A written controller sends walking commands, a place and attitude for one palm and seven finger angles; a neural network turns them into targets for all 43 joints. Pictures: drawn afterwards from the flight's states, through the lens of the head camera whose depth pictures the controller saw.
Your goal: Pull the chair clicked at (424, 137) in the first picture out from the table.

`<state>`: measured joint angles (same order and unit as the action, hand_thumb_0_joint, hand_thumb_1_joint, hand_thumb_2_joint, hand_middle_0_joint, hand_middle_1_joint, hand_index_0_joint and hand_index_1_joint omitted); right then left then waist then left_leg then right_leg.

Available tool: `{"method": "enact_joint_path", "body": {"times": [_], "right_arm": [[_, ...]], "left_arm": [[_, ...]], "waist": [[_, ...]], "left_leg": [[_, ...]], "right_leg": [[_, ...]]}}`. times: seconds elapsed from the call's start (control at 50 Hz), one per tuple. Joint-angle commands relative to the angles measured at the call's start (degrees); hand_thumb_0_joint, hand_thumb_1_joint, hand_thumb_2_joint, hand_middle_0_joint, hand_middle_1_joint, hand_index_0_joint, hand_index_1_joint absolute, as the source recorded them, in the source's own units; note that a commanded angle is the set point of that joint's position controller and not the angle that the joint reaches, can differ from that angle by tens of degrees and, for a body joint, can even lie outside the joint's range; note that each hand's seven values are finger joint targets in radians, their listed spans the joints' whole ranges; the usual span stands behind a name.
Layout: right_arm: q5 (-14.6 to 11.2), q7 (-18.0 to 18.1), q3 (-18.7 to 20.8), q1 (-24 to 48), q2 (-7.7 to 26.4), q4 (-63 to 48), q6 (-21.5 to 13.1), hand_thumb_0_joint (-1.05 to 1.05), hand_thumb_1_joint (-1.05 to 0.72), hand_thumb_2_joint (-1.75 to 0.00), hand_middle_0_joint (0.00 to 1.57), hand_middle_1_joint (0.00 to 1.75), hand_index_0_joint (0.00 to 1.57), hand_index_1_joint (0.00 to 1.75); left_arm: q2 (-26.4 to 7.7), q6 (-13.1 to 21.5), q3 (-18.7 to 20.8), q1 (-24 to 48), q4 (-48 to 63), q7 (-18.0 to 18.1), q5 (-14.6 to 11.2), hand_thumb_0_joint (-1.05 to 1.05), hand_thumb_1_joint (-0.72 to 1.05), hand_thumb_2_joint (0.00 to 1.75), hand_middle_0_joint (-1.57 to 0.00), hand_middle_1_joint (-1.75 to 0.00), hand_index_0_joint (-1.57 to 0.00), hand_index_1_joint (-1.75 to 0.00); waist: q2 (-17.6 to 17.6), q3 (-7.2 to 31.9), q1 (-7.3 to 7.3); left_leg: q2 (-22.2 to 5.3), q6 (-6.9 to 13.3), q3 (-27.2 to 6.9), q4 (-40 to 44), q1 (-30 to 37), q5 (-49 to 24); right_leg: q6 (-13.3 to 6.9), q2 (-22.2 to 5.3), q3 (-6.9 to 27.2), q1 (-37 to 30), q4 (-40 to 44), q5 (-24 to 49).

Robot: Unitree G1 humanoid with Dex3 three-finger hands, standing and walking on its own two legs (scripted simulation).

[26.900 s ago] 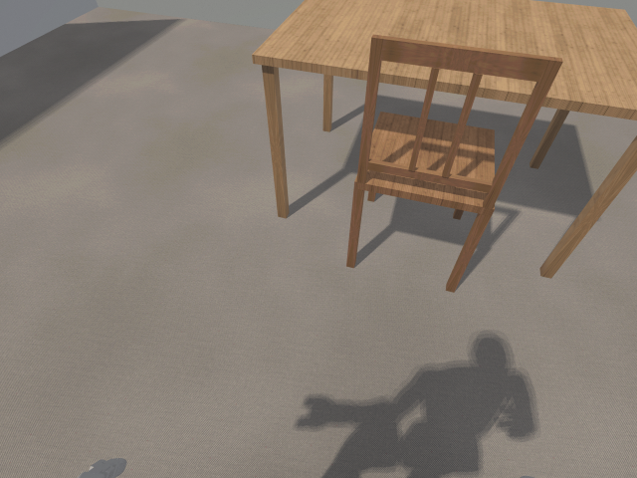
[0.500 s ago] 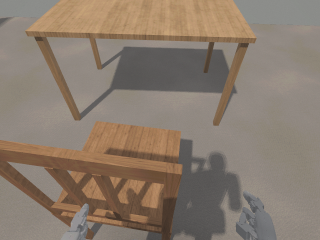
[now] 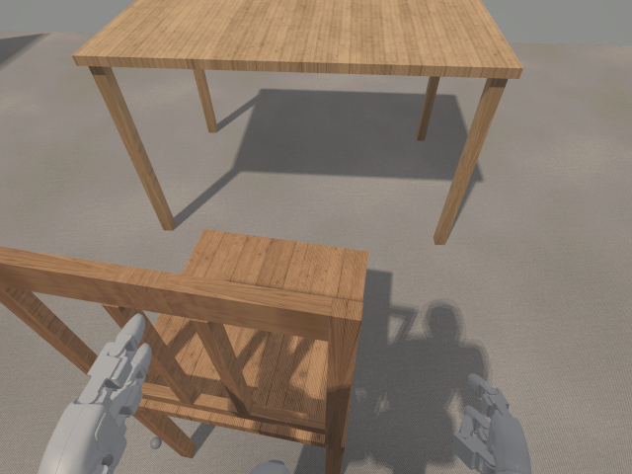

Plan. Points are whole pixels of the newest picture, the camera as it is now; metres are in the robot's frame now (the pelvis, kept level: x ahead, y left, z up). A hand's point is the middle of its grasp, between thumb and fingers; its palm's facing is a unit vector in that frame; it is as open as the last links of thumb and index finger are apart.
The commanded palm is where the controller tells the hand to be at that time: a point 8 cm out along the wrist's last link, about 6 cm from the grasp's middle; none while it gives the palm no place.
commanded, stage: draw the hand back to the body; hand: left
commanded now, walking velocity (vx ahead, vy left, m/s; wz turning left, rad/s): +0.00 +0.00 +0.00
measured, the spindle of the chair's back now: (160, 358) +0.27 +0.24 -0.02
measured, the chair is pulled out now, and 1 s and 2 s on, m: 0.65 0.65 0.65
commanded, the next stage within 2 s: step back with the hand held close in 1.10 s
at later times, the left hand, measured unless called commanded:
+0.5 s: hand (51, 341) +0.19 +0.24 +0.19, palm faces +0.41 -0.82 -0.41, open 12.3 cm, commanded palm +0.15 +0.28 +0.21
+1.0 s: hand (37, 271) +0.23 +0.25 +0.23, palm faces +0.43 -0.80 -0.41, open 7.6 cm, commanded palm +0.18 +0.29 +0.25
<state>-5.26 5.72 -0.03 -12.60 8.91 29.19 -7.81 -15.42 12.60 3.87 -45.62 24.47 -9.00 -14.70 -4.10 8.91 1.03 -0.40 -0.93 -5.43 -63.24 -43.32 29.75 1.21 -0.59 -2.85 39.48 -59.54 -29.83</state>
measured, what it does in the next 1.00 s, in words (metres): rises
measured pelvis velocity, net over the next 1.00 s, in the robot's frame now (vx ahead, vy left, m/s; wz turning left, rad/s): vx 0.04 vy -0.01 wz -0.03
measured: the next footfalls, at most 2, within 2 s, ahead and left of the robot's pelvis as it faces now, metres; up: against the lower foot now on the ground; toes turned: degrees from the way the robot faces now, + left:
none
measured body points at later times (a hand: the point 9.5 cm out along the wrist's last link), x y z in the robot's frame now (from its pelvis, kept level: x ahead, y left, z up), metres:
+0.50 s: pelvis +0.02 -0.01 +0.06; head +0.00 -0.03 +0.51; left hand +0.17 +0.28 +0.21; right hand +0.22 -0.23 -0.02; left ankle +0.02 +0.12 -0.67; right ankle +0.00 -0.14 -0.67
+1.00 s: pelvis +0.04 -0.01 +0.07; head +0.02 -0.03 +0.52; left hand +0.21 +0.29 +0.25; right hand +0.22 -0.23 -0.01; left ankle +0.02 +0.12 -0.67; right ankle +0.00 -0.14 -0.67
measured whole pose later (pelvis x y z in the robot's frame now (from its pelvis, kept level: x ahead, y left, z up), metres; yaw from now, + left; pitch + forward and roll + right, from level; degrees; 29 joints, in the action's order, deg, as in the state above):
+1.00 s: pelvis +0.04 -0.01 +0.07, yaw -2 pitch -4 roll +0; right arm -1.6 5.5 -1.0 -10.2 12.3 36.9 -6.5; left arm -19.8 0.9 18.8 -27.4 23.7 7.5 -4.3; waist -4.1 -1.0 3.3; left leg -0.9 -1.0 -2.0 -27.5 -6.9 17.0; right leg 0.9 -0.9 -0.3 5.2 -25.9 -17.1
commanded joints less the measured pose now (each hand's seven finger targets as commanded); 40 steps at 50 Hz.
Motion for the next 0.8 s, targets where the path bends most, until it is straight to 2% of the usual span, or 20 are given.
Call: {"method": "enact_joint_path", "body": {"times": [0.0, 0.02, 0.04, 0.06, 0.08, 0.12, 0.18, 0.22, 0.26, 0.3, 0.38, 0.44, 0.5, 0.54, 0.58, 0.66, 0.7, 0.72, 0.76, 0.78], "right_arm": [[-0.1, 1.63, 2.34, 5.94, 7.02, -9.65, -5.44, 0.0, -0.9, -0.9, 0.2, 0.3, 0.2, 0.3], [1.5, 3.15, 1.54, 5.32, 6.77, -10.52, -3.05, 0.0, -0.9, -0.9, 0.2, 0.3, 0.2, 0.3], [1.74, 3.68, 0.47, 5.08, 5.83, -12.2, -2.43, 0.0, -0.9, -0.9, 0.2, 0.3, 0.2, 0.3], [1.87, 4.03, 0.37, 4.92, 5.89, -11.03, -1.77, 0.0, -0.9, -0.9, 0.2, 0.3, 0.2, 0.3], [1.88, 4.34, 0.24, 5.34, 6.22, -10.47, -1.21, 0.0, -0.9, -0.9, 0.2, 0.3, 0.2, 0.3], [2.29, 4.86, -0.3, 5.93, 6.51, -9.84, -0.55, 0.0, -0.9, -0.9, 0.2, 0.3, 0.2, 0.3], [2.56, 5.05, -0.75, 6.71, 7.16, -8.88, -1.2, 0.0, -0.9, -0.9, 0.2, 0.3, 0.2, 0.3], [2.81, 4.93, -0.85, 6.95, 7.29, -8.24, -2.09, 0.0, -0.9, -0.9, 0.2, 0.3, 0.2, 0.3], [2.82, 4.62, -0.69, 7.26, 7.64, -7.56, -2.62, 0.0, -0.9, -0.9, 0.2, 0.3, 0.2, 0.3], [2.95, 4.23, -0.63, 7.63, 7.99, -6.53, -3.27, 0.0, -0.9, -0.9, 0.2, 0.3, 0.2, 0.3], [3.13, 3.41, 0.32, 8.64, 8.56, -4.48, -3.34, 0.0, -0.9, -0.9, 0.2, 0.3, 0.2, 0.3], [3.34, 2.77, 0.42, 9.28, 8.69, -4.06, -3.51, 0.0, -0.9, -0.9, 0.2, 0.3, 0.2, 0.3], [3.46, 2.26, 0.38, 9.58, 8.55, -3.19, -3.71, 0.0, -0.9, -0.9, 0.2, 0.3, 0.2, 0.3], [3.65, 2.1, 0.33, 9.68, 8.79, -3.08, -4.05, 0.0, -0.9, -0.9, 0.2, 0.3, 0.2, 0.3], [3.66, 2.0, 0.34, 9.58, 9.05, -2.37, -4.6, 0.0, -0.9, -0.9, 0.2, 0.3, 0.2, 0.3], [3.72, 1.41, 0.54, 9.73, 8.96, -1.57, -3.97, 0.0, -0.9, -0.9, 0.2, 0.3, 0.2, 0.3], [3.72, 1.15, 0.56, 9.92, 9.1, -1.24, -3.62, 0.0, -0.9, -0.9, 0.2, 0.3, 0.2, 0.3], [3.79, 0.91, 0.69, 10.06, 8.97, -0.93, -3.25, 0.0, -0.9, -0.9, 0.2, 0.3, 0.2, 0.3], [3.71, 0.4, 1.14, 10.42, 9.24, -1.28, -2.24, 0.0, -0.9, -0.9, 0.2, 0.3, 0.2, 0.3], [3.56, 0.23, 1.26, 10.86, 9.23, -1.31, -1.85, 0.0, -0.9, -0.9, 0.2, 0.3, 0.2, 0.3]], "left_arm": [[-6.8, 5.44, 10.75, 3.72, 16.74, 1.9, -2.73, 0.0, -0.37, 0.29, -0.02, -0.04, -0.02, -0.04], [-17.7, -2.41, 14.02, -0.97, 15.03, 9.82, 7.97, 0.0, -0.33, 0.31, -0.03, -0.05, -0.03, -0.05], [-11.17, -5.81, 9.58, -0.4, 19.95, 12.43, 8.56, 0.0, -0.3, 0.32, -0.04, -0.05, -0.04, -0.05], [-10.61, -8.24, 9.47, 0.49, 18.57, 14.47, 9.48, 0.0, -0.26, 0.34, -0.04, -0.06, -0.04, -0.06], [-11.94, -10.11, 10.64, 1.61, 18.08, 15.86, 10.19, 0.0, -0.22, 0.36, -0.04, -0.07, -0.04, -0.07], [-12.06, -11.5, 11.03, 3.46, 16.65, 17.41, 10.59, 0.0, -0.15, 0.39, -0.05, -0.08, -0.05, -0.08], [-14.72, -11.9, 13.59, 7.91, 17.2, 18.86, 10.92, 0.0, -0.04, 0.44, -0.07, -0.1, -0.07, -0.1], [-14.5, -11.55, 13.92, 8.42, 17.3, 19.28, 11.02, 0.0, 0.03, 0.48, -0.08, -0.12, -0.08, -0.12], [-13.85, -11.12, 13.8, 10.23, 16.18, 19.41, 11.04, 0.0, 0.1, 0.51, -0.09, -0.14, -0.09, -0.14], [-13.14, -10.78, 13.8, 11.52, 14.89, 19.39, 11.08, 0.0, 0.17, 0.55, -0.1, -0.15, -0.1, -0.15], [-11.37, -10.1, 14.07, 12.28, 9.52, 19.0, 11.26, 0.0, 0.32, 0.62, -0.12, -0.18, -0.12, -0.18], [-12.67, -8.8, 15.83, 14.92, 11.85, 18.79, 11.51, 0.0, 0.43, 0.67, -0.13, -0.2, -0.13, -0.2], [-14.07, -8.11, 18.27, 16.79, 12.57, 18.84, 11.48, 0.0, 0.54, 0.73, -0.15, -0.22, -0.15, -0.22], [-15.79, -7.83, 19.81, 19.93, 14.85, 19.04, 11.35, 0.0, 0.61, 0.76, -0.16, -0.24, -0.16, -0.24], [-17.55, -7.59, 21.63, 23.77, 16.18, 19.26, 11.43, 0.0, 0.68, 0.8, -0.17, -0.26, -0.17, -0.26], [-16.15, -7.64, 22.63, 24.43, 12.11, 18.98, 11.0, 0.0, 0.83, 0.87, -0.19, -0.29, -0.19, -0.29], [-16.22, -7.5, 23.31, 26.13, 10.98, 18.65, 10.93, 0.0, 0.9, 0.9, -0.2, -0.3, -0.2, -0.3], [-14.45, -7.62, 22.58, 24.33, 7.99, 18.41, 10.71, 0.0, 0.9, 0.9, -0.2, -0.3, -0.2, -0.3], [-13.03, -7.92, 21.39, 22.17, 5.98, 17.69, 10.53, 0.0, 0.9, 0.9, -0.2, -0.3, -0.2, -0.3], [-12.65, -8.18, 21.31, 21.34, 4.69, 17.36, 10.43, 0.0, 0.9, 0.9, -0.2, -0.3, -0.2, -0.3]], "waist": [[-0.48, 3.99, -0.27], [-1.79, 6.82, 3.93], [-2.24, 3.28, 1.69], [-2.92, 0.94, 1.45], [-2.25, 0.0, 1.49], [-0.17, -3.09, 1.13], [-1.64, -4.0, 1.37], [-1.62, -4.15, 1.41], [0.58, -5.2, 1.25], [-0.64, -5.89, 1.17], [4.66, -7.44, 1.4], [1.16, -6.41, 1.91], [-0.02, -5.97, 2.24], [0.95, -4.86, 2.19], [-1.43, -4.69, 2.06], [0.47, -5.32, 2.15], [-0.58, -5.81, 2.2], [0.85, -7.16, 2.25], [4.13, -6.94, 2.4], [2.93, -7.31, 2.41]], "left_leg": [[0.08, 2.15, 1.48, 14.43, 9.34, -9.52], [-2.35, 1.51, 1.17, 18.04, 11.75, -9.8], [-1.89, 1.69, 1.91, 18.67, 12.39, -10.62], [-2.06, 1.69, 2.24, 18.9, 13.45, -11.28], [-2.15, 1.69, 2.14, 19.47, 14.43, -11.83], [-2.12, 1.63, 2.42, 21.06, 16.67, -11.29], [-1.77, 1.65, 2.61, 24.0, 20.15, -10.27], [-1.6, 1.67, 2.66, 25.73, 22.97, -11.72], [-1.56, 1.79, 2.76, 27.21, 24.84, -12.58], [-1.33, 1.77, 2.74, 29.02, 26.5, -13.56], [-1.57, 2.09, 2.86, 31.78, 29.05, -16.48], [-1.5, 2.21, 3.31, 33.66, 31.65, -19.3], [-1.57, 2.01, 3.29, 35.29, 33.26, -22.66], [-1.61, 2.09, 3.43, 35.8, 34.59, -24.83], [-1.48, 1.9, 3.26, 36.07, 35.51, -25.85], [-1.9, 1.88, 3.73, 37.27, 37.24, -28.1], [-1.95, 1.8, 3.97, 37.84, 37.5, -28.86], [-2.1, 1.68, 3.81, 38.24, 36.91, -28.69], [-2.41, 2.0, 4.1, 38.48, 36.92, -29.09], [-2.37, 1.93, 4.12, 38.65, 36.48, -28.72]], "right_leg": [[-2.03, 0.8, -2.17, -4.29, 14.33, 4.9], [-3.9, -1.14, 1.3, -10.26, 17.3, 6.79], [-3.54, -1.68, 0.45, -10.96, 18.86, 8.14], [-3.63, -1.63, 0.18, -11.44, 19.84, 8.7], [-3.68, -1.32, 0.17, -11.94, 21.48, 8.74], [-3.36, -1.26, -0.19, -12.42, 23.63, 8.35], [-3.35, -1.47, 0.27, -15.47, 27.28, 7.53], [-3.26, -1.59, 0.18, -17.25, 28.37, 9.64], [-2.87, -1.66, 0.33, -18.38, 30.08, 10.68], [-2.81, -1.89, 0.32, -20.37, 31.28, 12.46], [-2.39, -1.89, 0.24, -23.18, 33.55, 16.11], [-2.37, -2.25, 0.5, -25.78, 33.78, 19.84], [-2.6, -2.22, 0.53, -28.4, 34.2, 23.57], [-2.48, -2.25, 0.45, -29.89, 34.52, 26.18], [-2.72, -2.24, 0.71, -30.64, 35.25, 27.05], [-2.36, -2.15, 0.42, -31.52, 35.56, 29.15], [-2.4, -2.17, 0.53, -32.11, 35.87, 29.94], [-2.31, -2.05, 0.11, -31.88, 35.84, 29.53], [-2.01, -2.02, 0.05, -32.15, 36.05, 30.03], [-2.07, -2.01, 0.25, -32.3, 36.4, 29.76]]}}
